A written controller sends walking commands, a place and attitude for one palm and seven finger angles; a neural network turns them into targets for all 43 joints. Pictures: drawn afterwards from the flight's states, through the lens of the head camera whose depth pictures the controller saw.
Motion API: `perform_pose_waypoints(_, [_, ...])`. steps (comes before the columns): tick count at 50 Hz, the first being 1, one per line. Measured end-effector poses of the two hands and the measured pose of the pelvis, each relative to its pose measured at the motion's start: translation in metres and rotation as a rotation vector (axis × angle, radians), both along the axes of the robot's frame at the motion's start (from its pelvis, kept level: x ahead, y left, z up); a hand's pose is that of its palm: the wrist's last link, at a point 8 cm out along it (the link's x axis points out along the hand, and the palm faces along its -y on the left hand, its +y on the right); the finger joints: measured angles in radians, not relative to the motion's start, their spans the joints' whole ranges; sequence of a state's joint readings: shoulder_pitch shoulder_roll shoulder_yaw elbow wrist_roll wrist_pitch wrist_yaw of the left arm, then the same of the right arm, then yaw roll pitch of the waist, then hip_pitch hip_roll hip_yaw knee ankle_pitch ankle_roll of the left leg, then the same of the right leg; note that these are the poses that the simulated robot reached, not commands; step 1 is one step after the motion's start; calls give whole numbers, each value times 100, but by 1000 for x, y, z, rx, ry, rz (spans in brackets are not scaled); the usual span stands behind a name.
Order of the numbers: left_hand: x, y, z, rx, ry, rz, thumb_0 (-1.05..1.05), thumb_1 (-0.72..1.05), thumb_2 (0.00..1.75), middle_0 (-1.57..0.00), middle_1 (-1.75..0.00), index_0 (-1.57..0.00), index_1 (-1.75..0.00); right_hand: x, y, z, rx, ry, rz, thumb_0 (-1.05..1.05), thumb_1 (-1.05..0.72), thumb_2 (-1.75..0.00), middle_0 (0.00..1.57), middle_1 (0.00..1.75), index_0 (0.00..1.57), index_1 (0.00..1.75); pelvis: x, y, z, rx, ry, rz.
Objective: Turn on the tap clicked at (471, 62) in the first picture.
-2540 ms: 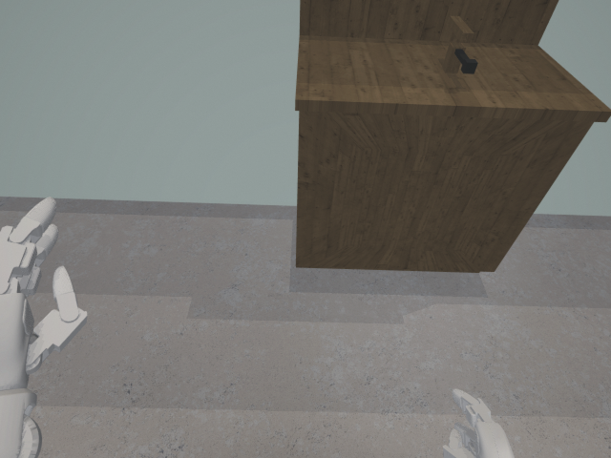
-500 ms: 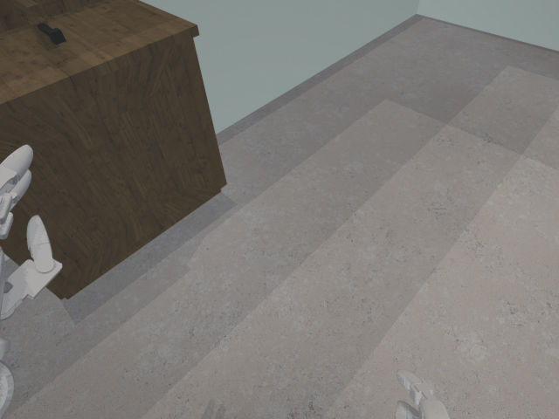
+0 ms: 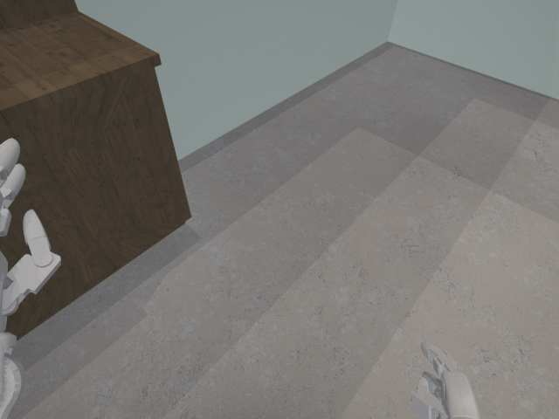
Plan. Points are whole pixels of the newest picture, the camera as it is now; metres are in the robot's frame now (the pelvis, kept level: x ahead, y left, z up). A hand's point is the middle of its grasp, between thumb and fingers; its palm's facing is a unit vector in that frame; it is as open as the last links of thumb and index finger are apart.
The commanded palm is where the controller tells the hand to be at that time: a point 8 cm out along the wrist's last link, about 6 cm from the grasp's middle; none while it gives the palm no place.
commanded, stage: walk to a spot facing it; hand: left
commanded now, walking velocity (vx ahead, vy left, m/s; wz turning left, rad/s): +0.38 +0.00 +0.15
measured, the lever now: out of the picture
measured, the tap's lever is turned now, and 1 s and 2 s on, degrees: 0 0 0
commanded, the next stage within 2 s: turn to face it in 0.50 s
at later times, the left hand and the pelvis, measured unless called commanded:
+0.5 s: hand (131, 175) +0.34 +0.20 +0.20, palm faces +0.51 -0.74 -0.44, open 7.4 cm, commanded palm +0.28 +0.25 +0.20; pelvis +0.16 -0.05 +0.02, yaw +10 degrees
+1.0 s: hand (132, 154) +0.38 +0.22 +0.19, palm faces +0.71 -0.57 -0.42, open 7.4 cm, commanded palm +0.32 +0.24 +0.20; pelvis +0.27 -0.08 +0.01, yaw +22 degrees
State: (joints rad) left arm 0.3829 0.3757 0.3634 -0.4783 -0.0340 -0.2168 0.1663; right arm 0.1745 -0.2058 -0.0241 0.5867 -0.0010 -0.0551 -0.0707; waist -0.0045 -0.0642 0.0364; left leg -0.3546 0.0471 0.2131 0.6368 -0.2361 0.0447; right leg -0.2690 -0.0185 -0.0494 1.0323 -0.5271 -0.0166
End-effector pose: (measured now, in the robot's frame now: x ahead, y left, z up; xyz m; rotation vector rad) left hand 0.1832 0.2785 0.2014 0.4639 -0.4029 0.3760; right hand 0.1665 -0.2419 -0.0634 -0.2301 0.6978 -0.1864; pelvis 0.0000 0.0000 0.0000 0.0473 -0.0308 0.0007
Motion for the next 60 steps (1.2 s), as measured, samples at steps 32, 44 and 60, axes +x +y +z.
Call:
perform_pose_waypoints(32, [148, -13, 10, 95, -3, 155, 1, 89, 90, -21, -30, -21, -30, 249, -25, 4, -57, 27, 136, 1, -91, -90, 20, 30, 19, 30, 202, -38, -1, -34, 10, 198])
perform_pose_waypoints(44, [144, -30, 27, 85, 111, 305, 1, 89, 90, -21, -30, -21, -30, 305, 48, -6, 151, 66, 385, 1, -91, -90, 20, 30, 20, 30, 258, -64, 16, -90, 23, 313])
perform_pose_waypoints(60, [140, -48, 15, 13, 95, 420, 1, 89, 90, -21, -30, -21, -30, 372, 0, 13, -47, 33, 450, 1, -91, -90, 20, 30, 20, 30, 278, -85, 18, -27, 31, 450])
